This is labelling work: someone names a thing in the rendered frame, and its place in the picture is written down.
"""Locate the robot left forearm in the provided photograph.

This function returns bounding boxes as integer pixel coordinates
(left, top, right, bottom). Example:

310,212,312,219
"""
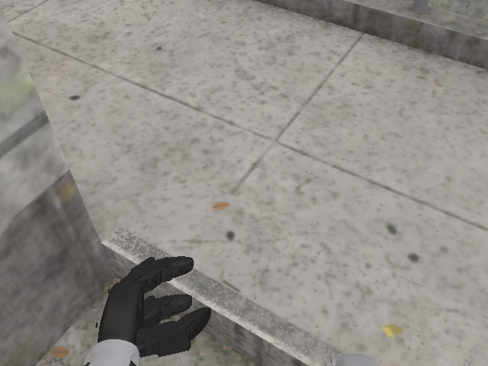
84,339,140,366

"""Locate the left robot hand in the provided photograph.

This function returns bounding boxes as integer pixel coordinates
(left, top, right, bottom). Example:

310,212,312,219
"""
95,256,211,358

